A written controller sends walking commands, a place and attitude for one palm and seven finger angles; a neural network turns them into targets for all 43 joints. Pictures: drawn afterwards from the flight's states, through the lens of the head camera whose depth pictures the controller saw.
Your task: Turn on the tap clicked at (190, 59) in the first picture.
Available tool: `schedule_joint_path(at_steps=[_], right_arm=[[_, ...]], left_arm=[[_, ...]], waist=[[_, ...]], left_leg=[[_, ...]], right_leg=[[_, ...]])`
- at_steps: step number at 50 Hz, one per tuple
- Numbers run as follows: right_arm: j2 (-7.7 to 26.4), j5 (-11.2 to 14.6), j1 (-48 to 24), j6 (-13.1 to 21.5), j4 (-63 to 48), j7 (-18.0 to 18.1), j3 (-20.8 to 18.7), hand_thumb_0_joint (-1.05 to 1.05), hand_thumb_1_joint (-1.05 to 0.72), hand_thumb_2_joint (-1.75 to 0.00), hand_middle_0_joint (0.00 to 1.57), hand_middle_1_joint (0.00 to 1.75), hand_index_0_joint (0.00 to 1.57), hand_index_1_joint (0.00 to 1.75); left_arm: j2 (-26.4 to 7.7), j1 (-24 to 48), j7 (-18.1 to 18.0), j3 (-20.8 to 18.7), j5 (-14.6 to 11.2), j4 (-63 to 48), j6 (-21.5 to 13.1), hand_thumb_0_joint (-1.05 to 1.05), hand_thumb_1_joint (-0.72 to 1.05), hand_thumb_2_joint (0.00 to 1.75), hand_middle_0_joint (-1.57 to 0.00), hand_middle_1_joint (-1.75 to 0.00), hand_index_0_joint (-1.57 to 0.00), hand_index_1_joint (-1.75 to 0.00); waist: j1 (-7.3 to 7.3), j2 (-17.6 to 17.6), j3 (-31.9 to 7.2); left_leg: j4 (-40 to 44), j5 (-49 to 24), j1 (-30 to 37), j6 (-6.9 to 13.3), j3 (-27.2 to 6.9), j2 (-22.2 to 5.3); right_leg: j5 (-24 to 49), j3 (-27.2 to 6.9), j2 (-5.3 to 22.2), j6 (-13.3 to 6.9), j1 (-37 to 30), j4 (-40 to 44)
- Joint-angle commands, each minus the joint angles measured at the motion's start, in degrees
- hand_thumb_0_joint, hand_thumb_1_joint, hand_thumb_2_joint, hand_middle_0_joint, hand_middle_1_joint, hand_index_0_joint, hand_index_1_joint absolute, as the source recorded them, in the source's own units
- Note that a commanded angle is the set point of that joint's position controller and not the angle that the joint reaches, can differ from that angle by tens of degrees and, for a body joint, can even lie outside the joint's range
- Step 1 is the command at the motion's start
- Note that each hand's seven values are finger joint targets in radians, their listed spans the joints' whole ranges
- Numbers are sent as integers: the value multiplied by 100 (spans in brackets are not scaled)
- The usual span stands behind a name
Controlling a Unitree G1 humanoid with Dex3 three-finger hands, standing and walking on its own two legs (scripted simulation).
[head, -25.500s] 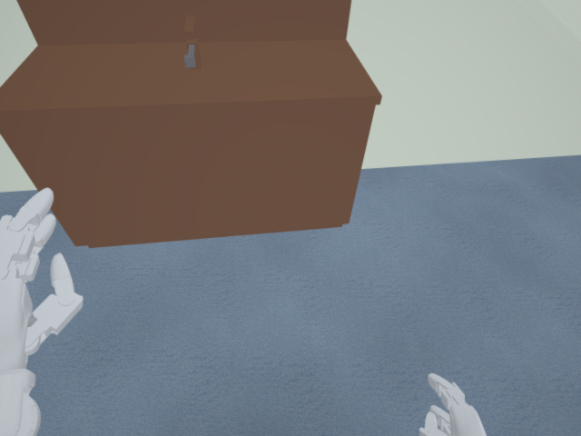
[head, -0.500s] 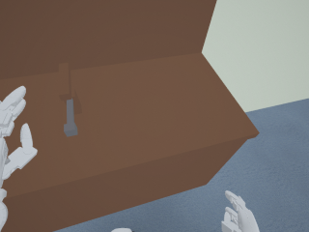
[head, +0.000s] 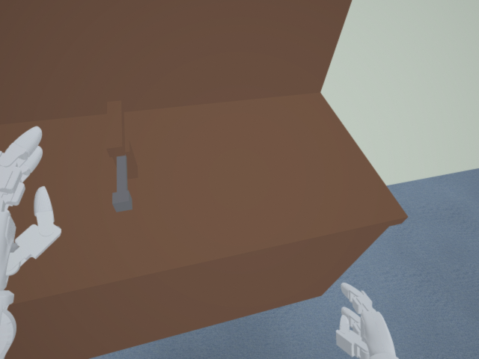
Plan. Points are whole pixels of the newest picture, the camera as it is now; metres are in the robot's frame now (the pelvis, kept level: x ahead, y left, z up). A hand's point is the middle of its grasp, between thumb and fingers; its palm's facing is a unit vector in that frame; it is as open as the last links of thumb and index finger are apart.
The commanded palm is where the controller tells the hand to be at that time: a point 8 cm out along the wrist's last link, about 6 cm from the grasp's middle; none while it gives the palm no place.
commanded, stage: look again from close up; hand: left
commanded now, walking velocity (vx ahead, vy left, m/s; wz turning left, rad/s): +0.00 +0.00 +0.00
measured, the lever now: (122, 201) +0.36 +0.25 +0.02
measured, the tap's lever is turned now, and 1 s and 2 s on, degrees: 0 0 0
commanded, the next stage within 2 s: shuffle to correct the standing spot in 0.30 s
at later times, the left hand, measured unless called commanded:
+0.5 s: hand (61, 235) +0.21 +0.24 +0.16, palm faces +0.34 -0.85 -0.41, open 7.4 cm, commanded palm +0.16 +0.27 +0.18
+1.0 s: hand (113, 227) +0.23 +0.19 +0.16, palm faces +0.30 -0.86 -0.42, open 7.4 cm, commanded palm +0.17 +0.22 +0.18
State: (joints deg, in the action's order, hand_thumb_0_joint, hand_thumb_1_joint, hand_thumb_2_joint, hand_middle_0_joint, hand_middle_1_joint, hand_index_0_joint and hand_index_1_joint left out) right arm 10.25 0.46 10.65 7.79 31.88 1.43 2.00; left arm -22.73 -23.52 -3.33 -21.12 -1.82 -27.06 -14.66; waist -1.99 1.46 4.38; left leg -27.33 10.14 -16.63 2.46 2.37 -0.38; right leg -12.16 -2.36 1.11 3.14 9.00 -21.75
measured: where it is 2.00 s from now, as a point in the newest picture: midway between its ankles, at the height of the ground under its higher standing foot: outside the picture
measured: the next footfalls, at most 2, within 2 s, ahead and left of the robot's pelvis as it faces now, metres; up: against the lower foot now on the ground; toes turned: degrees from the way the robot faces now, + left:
none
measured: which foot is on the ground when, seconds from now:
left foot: down 0.00-1.00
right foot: down 0.00-1.00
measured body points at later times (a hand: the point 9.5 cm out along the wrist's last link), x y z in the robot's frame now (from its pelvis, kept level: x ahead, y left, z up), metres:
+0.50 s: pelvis +0.00 -0.01 +0.00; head +0.02 +0.01 +0.45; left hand +0.19 +0.28 +0.18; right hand +0.17 -0.23 -0.07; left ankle +0.05 +0.09 -0.74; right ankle +0.00 -0.16 -0.74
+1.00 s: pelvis +0.01 -0.06 +0.00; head +0.04 -0.04 +0.44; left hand +0.21 +0.23 +0.18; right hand +0.18 -0.29 -0.08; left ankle +0.05 +0.09 -0.74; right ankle +0.00 -0.16 -0.74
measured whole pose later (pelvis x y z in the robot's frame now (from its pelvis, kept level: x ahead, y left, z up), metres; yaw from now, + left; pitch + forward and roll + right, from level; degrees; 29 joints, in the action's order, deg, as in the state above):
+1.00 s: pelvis +0.01 -0.06 +0.00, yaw +0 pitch +0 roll -2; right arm 11.1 1.2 11.7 5.1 31.0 1.0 -0.9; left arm -23.3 -24.8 -2.4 -21.8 -4.2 -28.7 -10.4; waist -0.7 -0.5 4.4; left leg -31.0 12.4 -18.5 -2.2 -0.2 -5.5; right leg -14.6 -0.4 -4.2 -1.3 10.9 -25.6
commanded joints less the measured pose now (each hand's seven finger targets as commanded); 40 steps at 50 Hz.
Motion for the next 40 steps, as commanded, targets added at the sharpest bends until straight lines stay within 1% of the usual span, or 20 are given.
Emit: schedule_joint_path(at_steps=[1,5,6,8,10,11,14,15,16,20,21,25,26,29,30,31,34,35,36,40], right_arm=[[834,30,-352,276,-802,70,-332,0,-90,-90,20,30,20,30],[815,73,-433,301,-832,80,-336,0,-90,-90,20,30,20,30],[829,37,-394,279,-804,78,-325,0,-90,-90,20,30,20,30],[833,46,-368,290,-825,85,-355,0,-90,-90,20,30,20,30],[817,78,-448,304,-826,91,-350,0,-90,-90,20,30,20,30],[826,47,-382,277,-786,89,-344,0,-90,-90,20,30,20,30],[814,64,-327,295,-824,86,-390,0,-90,-90,20,30,20,30],[814,89,-409,312,-804,91,-371,0,-90,-90,20,30,20,30],[835,56,-354,285,-768,93,-371,0,-90,-90,20,30,20,30],[824,98,-396,310,-781,101,-389,0,-90,-90,20,30,20,30],[828,68,-327,293,-741,96,-377,0,-90,-90,20,30,20,30],[780,111,-392,301,-787,92,-394,0,-90,-90,20,30,20,30],[796,81,-333,276,-779,77,-395,0,-90,-90,20,30,20,30],[783,100,-265,283,-852,34,-451,0,-90,-90,20,30,20,30],[761,124,-360,296,-851,28,-423,0,-90,-90,20,30,20,30],[780,86,-314,274,-838,19,-425,0,-90,-90,20,30,20,30],[758,98,-230,255,-911,-27,-489,0,-90,-90,20,30,20,30],[736,117,-306,250,-904,-30,-454,0,-90,-90,20,30,20,30],[749,83,-253,214,-874,-35,-455,0,-90,-90,20,30,20,30],[731,115,-285,151,-922,-18,-496,0,-90,-90,20,30,20,30]], left_arm=[[-684,375,-123,-426,-33,-912,-290,0,90,90,-20,-30,-20,-30],[-916,480,-180,-592,14,-1153,-281,0,90,90,-20,-30,-20,-30],[-739,401,-157,-442,-13,-959,-267,0,90,90,-20,-30,-20,-30],[-795,476,-165,-468,-2,-1087,-292,0,90,90,-20,-30,-20,-30],[-1029,411,-219,-718,19,-1161,-282,0,90,90,-20,-30,-20,-30],[-791,342,-189,-520,-14,-983,-274,0,90,90,-20,-30,-20,-30],[-857,321,-188,-577,-13,-1145,-294,0,90,90,-20,-30,-20,-30],[-973,292,-214,-703,2,-1151,-280,0,90,90,-20,-30,-20,-30],[-786,226,-189,-537,-21,-1010,-272,0,90,90,-20,-30,-20,-30],[-949,233,-220,-678,-8,-1100,-254,0,90,90,-20,-30,-20,-30],[-732,259,-180,-474,-33,-984,-251,0,90,90,-20,-30,-20,-30],[-969,374,-190,-696,-42,-1037,-206,0,90,90,-20,-30,-20,-30],[-721,384,-149,-470,-69,-908,-189,0,90,90,-20,-30,-20,-30],[-769,526,-153,-498,-54,-1029,-171,0,90,90,-20,-30,-20,-30],[-924,541,-177,-637,-45,-1151,-161,0,90,90,-20,-30,-20,-30],[-733,488,-146,-460,-71,-1059,-150,0,90,90,-20,-30,-20,-30],[-842,423,-143,-594,-88,-1212,-123,0,90,90,-20,-30,-20,-30],[-1011,361,-167,-743,-93,-1270,-96,0,90,90,-20,-30,-20,-30],[-804,305,-130,-573,-130,-1166,-77,0,90,90,-20,-30,-20,-30],[-1019,268,-113,-780,-175,-1263,-16,0,90,90,-20,-30,-20,-30]], waist=[[93,-518,-969],[86,-628,-970],[80,-507,-942],[94,-652,-886],[75,-563,-932],[83,-474,-931],[99,-639,-974],[82,-603,-978],[83,-548,-988],[89,-587,-972],[109,-541,-929],[100,-633,-867],[118,-676,-812],[123,-821,-806],[110,-836,-876],[125,-861,-868],[117,-748,-999],[118,-728,-1046],[129,-597,-1066],[138,-572,-1057]], left_leg=[[715,194,751,-84,-470,-485],[760,375,708,-87,-511,-463],[791,549,598,-64,-525,-464],[794,741,556,-56,-534,-458],[796,677,585,-66,-561,-447],[780,673,535,-49,-562,-434],[720,579,606,-46,-534,-438],[743,498,644,-56,-549,-436],[716,462,626,-33,-529,-433],[702,346,698,-53,-535,-437],[795,440,644,-61,-592,-464],[1002,601,726,-87,-739,-658],[1047,823,627,-62,-752,-691],[1050,1115,572,-41,-789,-795],[1048,1003,668,-52,-800,-796],[1010,1074,611,-31,-782,-797],[715,660,734,-32,-698,-798],[624,360,853,-52,-647,-753],[480,178,850,-50,-582,-711],[185,-257,929,-87,-466,-707]], right_leg=[[588,154,79,-370,233,318],[471,114,100,-392,174,308],[387,140,86,-372,163,365],[287,72,97,-399,195,387],[302,99,101,-397,141,364],[313,121,79,-388,137,396],[389,53,125,-418,132,354],[406,109,107,-405,134,330],[461,123,90,-390,134,355],[478,95,123,-402,169,324],[389,147,52,-384,215,322],[187,222,-25,-335,300,223],[107,250,-65,-315,327,232],[42,223,-63,-325,328,163],[60,268,-88,-320,327,153],[51,272,-111,-310,351,189],[240,213,-59,-344,320,214],[361,211,-46,-356,347,246],[491,206,-59,-353,368,279],[758,68,18,-415,491,196]])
